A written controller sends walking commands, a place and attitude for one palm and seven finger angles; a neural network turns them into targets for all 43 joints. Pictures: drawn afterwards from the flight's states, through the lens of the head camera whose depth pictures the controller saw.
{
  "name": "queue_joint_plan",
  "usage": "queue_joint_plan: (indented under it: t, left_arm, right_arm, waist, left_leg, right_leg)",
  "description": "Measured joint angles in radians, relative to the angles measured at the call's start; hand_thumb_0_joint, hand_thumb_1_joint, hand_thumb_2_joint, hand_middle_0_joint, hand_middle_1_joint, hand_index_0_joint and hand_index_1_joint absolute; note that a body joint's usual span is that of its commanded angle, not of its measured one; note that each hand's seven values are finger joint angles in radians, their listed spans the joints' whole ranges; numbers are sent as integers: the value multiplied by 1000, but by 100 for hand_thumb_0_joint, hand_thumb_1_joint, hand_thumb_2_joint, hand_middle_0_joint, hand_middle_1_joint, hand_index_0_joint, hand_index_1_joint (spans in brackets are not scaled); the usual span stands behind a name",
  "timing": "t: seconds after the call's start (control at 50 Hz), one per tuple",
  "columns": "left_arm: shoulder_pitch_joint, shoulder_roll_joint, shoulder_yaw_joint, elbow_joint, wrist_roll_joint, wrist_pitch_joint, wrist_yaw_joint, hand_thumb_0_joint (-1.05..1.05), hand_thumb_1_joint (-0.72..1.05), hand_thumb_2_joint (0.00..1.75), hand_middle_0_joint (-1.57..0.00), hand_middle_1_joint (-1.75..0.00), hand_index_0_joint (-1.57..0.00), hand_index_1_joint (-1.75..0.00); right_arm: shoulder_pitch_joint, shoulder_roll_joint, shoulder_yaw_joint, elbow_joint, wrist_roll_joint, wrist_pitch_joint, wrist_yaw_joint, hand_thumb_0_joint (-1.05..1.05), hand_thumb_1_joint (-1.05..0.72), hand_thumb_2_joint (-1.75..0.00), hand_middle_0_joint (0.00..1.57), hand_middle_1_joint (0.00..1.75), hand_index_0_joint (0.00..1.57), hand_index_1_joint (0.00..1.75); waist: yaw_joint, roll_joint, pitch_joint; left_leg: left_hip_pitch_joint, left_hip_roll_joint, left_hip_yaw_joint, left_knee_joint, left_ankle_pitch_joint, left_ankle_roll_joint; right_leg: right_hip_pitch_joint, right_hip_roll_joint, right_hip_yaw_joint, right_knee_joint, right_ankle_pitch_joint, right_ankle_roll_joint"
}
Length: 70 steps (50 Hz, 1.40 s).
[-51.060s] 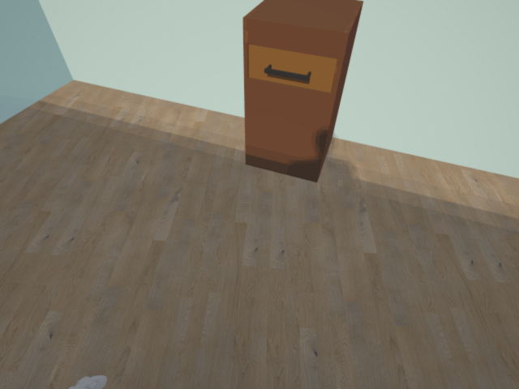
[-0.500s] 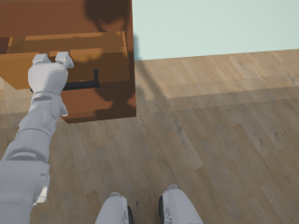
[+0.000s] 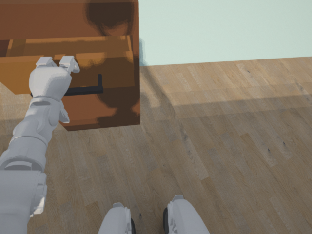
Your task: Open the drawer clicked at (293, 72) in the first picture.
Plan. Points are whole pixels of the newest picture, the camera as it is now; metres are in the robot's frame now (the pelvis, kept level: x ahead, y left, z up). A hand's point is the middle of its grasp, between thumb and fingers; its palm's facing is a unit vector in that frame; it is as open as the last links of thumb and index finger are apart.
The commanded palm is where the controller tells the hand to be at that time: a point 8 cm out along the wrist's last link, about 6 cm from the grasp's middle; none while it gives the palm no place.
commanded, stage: move the hooked fingers above the handle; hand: left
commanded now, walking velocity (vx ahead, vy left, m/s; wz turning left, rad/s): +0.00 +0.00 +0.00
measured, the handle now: (68, 85) +0.53 +0.23 -0.05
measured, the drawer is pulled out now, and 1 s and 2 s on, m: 0.08 0.07 0.07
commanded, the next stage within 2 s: lower the fingers behind the handle in 0.70 s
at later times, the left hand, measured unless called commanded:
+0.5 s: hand (65, 91) +0.49 +0.21 -0.01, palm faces -0.10 -0.11 -0.99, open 13.8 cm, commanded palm +0.48 +0.24 +0.05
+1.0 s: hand (73, 88) +0.49 +0.19 +0.00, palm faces -0.11 -0.11 -0.99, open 13.8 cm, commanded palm +0.47 +0.22 +0.04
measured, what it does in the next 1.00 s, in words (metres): stands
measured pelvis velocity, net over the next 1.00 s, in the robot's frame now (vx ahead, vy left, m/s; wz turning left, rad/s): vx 0.00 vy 0.00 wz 0.01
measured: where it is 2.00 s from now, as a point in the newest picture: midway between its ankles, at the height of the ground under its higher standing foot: outside the picture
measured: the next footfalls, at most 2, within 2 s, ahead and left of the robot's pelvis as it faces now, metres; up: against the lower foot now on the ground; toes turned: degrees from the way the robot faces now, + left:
none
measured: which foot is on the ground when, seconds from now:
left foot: down 0.00-1.00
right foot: down 0.00-1.00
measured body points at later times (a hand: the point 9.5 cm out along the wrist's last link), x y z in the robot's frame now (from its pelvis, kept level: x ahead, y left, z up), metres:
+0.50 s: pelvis +0.00 +0.01 +0.01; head +0.14 +0.03 +0.44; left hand +0.49 +0.22 +0.04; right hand +0.01 -0.28 -0.10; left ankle +0.00 +0.09 -0.64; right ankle +0.03 -0.12 -0.64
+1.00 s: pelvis +0.00 +0.00 +0.02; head +0.13 +0.02 +0.45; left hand +0.49 +0.19 +0.06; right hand +0.04 -0.28 -0.10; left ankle +0.00 +0.09 -0.65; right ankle +0.03 -0.12 -0.65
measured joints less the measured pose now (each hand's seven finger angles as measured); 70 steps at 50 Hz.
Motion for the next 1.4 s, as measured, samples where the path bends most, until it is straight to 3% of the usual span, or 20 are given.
queue_joint_plan:
  t: [0.1, 0.16, 0.22, 0.28, 0.38, 0.46, 0.54, 0.6, 0.66, 0.72, 0.78, 0.84, 0.9, 1.0, 1.08, 1.16, 1.2, 1.26, 1.32, 1.4]
  left_arm:
    - [-28, -8, -12, 9, -6, 132, 66, 0, -48, 30, -38, -124, -34, -122]
    - [-48, -3, -8, 48, -55, 232, 14, 0, -48, 30, -36, -123, -35, -122]
    - [-65, 16, -36, 90, -103, 283, -69, 0, -48, 30, -35, -122, -34, -122]
    - [-78, 18, -110, 110, -125, 264, -158, 0, -48, 30, -33, -121, -33, -121]
    - [-79, -9, -164, 121, -117, 123, -244, 0, -49, 30, -32, -120, -32, -120]
    - [-48, -16, -92, 75, -60, 11, -194, 0, -49, 30, -32, -120, -32, -120]
    - [1, -12, -12, -7, -9, -23, -57, 0, -49, 30, -35, -122, -32, -120]
    - [17, -18, 21, -36, 4, 53, 37, 0, -48, 30, -37, -123, -32, -120]
    - [1, -7, 28, -10, -14, 170, 70, 0, -48, 30, -36, -122, -32, -120]
    - [-24, 5, -7, 27, -65, 272, 18, 0, -48, 30, -34, -122, -32, -120]
    - [-43, -9, -105, 48, -131, 322, -90, 0, -48, 30, -33, -121, -32, -120]
    - [-58, -44, -200, 61, -157, 279, -195, 0, -48, 30, -33, -120, -32, -120]
    - [-61, -72, -199, 76, -132, 162, -239, 0, -49, 30, -32, -120, -32, -120]
    - [-51, -62, -91, 72, -44, 37, -143, 0, -49, 30, -32, -120, -32, -120]
    - [-16, -56, -35, 12, 3, 50, 19, 0, -49, 30, -34, -123, -32, -120]
    - [-13, -52, -17, 50, 4, 185, 92, 1, -48, 30, -34, -124, -32, -120]
    - [-14, -42, -11, 74, -17, 241, 76, 1, -48, 30, -33, -123, -32, -120]
    - [-24, -28, -38, 65, -63, 262, 15, 0, -48, 30, -30, -120, -32, -120]
    - [-47, -26, -79, 64, -97, 240, -57, 0, -48, 30, -30, -120, -33, -120]
    - [-81, -20, -111, 124, -83, 185, -114, 0, -49, 30, -30, -119, -32, -120]
  right_arm:
    - [-42, 9, 7, 15, 10, 25, 20, 0, -91, -90, 20, 30, 20, 29]
    - [-55, 24, 21, 17, 26, 36, 17, 0, -91, -90, 20, 30, 20, 29]
    - [-40, 39, 29, 16, 40, 30, 5, 0, -90, -90, 21, 30, 20, 29]
    - [-2, 47, 27, 19, 47, 10, -11, 0, -90, -90, 21, 30, 21, 30]
    - [42, 38, 26, 17, 44, -8, -27, 0, -90, -90, 21, 30, 21, 30]
    - [47, 16, 15, -1, 23, -12, -22, 0, -90, -90, 21, 30, 21, 30]
    - [32, 1, -2, -5, 0, -1, -3, 0, -90, -90, 21, 30, 20, 30]
    - [8, 2, -5, 6, -5, 17, 17, 0, -90, -90, 20, 30, 20, 29]
    - [-18, 14, 2, 20, 6, 33, 28, 0, -91, -90, 20, 30, 20, 29]
    - [-28, 32, 6, 32, 24, 36, 26, 1, -91, -90, 20, 30, 20, 29]
    - [-15, 50, 4, 40, 39, 23, 11, 1, -91, -90, 21, 30, 20, 29]
    - [6, 60, 13, 43, 43, 4, -10, 0, -90, -90, 21, 30, 21, 30]
    - [17, 55, 25, 30, 38, -8, -25, 0, -90, -90, 21, 30, 21, 30]
    - [6, 19, 25, -19, 18, -11, -20, 0, -90, -90, 21, 30, 21, 30]
    - [-5, 0, 2, -34, 1, -4, 0, 0, -90, -90, 21, 30, 20, 30]
    - [-35, 4, -1, -9, 6, 12, 17, 0, -90, -90, 20, 30, 20, 29]
    - [-45, 13, 4, 4, 14, 14, 18, 0, -91, -90, 20, 30, 20, 29]
    - [-43, 32, 6, 27, 24, 3, 7, 0, -91, -90, 20, 30, 20, 29]
    - [-25, 47, 11, 48, 27, -17, -9, 1, -90, -90, 21, 30, 20, 29]
    - [-3, 43, 25, 52, 27, -30, -17, 0, -90, -90, 21, 30, 21, 30]
  waist:
    - [13, 14, 35]
    - [15, 21, 48]
    - [18, 23, 46]
    - [28, 21, 35]
    - [16, 2, 8]
    - [-7, -2, -6]
    - [-8, 5, -4]
    - [4, 13, 14]
    - [20, 21, 38]
    - [37, 29, 49]
    - [54, 32, 47]
    - [52, 20, 33]
    - [29, 2, 7]
    - [-12, -3, -15]
    - [1, 2, -7]
    - [17, 9, 24]
    - [21, 14, 35]
    - [28, 18, 40]
    - [29, 16, 23]
    - [12, 11, -8]
  left_leg:
    - [-16, -4, 6, 2, 9, 5]
    - [24, -6, 10, -44, 31, 6]
    - [82, -10, 9, -103, 54, 5]
    - [139, -13, 0, -148, 67, 4]
    - [159, -14, -14, -140, 53, 3]
    - [90, -9, -12, -73, 23, 5]
    - [12, -2, 1, -7, -1, 7]
    - [-13, -1, 9, 15, -6, 10]
    - [-5, -3, 12, 3, 4, 11]
    - [33, -8, 6, -42, 27, 8]
    - [104, -16, -7, -110, 54, 5]
    - [174, -23, -20, -165, 72, 2]
    - [195, -21, -24, -169, 66, -1]
    - [103, -6, -10, -74, 23, -3]
    - [10, 1, 12, -2, -1, 0]
    - [-27, 0, 21, 20, -2, 0]
    - [-30, -2, 19, 11, 7, -2]
    - [-16, -6, 6, -15, 24, -6]
    - [14, -9, -8, -43, 33, -11]
    - [34, -4, -19, -42, 23, -15]
  right_leg:
    - [-17, -4, 6, 4, 9, 7]
    - [22, -4, 10, -41, 31, 8]
    - [81, -5, 9, -100, 52, 9]
    - [145, -6, 1, -150, 63, 8]
    - [174, -6, -13, -149, 49, 6]
    - [103, -4, -11, -86, 24, 5]
    - [18, 0, 3, -19, 6, 10]
    - [-13, 0, 11, 6, 2, 14]
    - [-6, -2, 14, -2, 11, 15]
    - [36, -5, 8, -46, 29, 14]
    - [115, -9, -4, -116, 51, 11]
    - [192, -13, -17, -172, 62, 8]
    - [212, -11, -21, -174, 55, 3]
    - [108, 0, -7, -76, 19, -3]
    - [-1, 4, 15, 7, 0, 0]
    - [-45, 2, 24, 39, -3, 1]
    - [-47, 0, 22, 32, 3, 0]
    - [-26, -4, 10, 4, 13, -3]
    - [11, -5, -4, -26, 18, -8]
    - [37, 1, -15, -34, 11, -13]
